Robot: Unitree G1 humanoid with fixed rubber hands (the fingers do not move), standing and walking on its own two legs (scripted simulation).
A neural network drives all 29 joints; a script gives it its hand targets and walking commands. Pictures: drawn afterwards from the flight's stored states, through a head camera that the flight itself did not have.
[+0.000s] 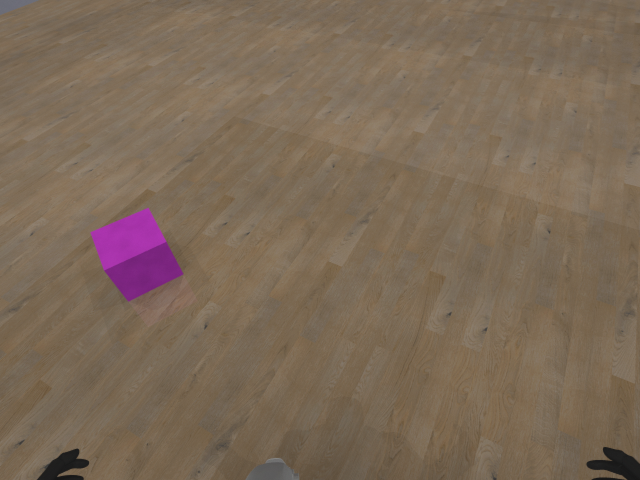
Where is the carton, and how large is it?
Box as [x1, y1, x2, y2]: [90, 208, 182, 301]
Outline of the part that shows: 148,208 90,232 104,270 128,301 182,274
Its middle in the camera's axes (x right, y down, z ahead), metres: -0.70 +0.06 +1.50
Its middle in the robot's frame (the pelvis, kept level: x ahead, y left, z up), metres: +0.97 +0.80 -0.66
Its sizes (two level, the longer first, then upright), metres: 0.221 0.216 0.199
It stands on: the floor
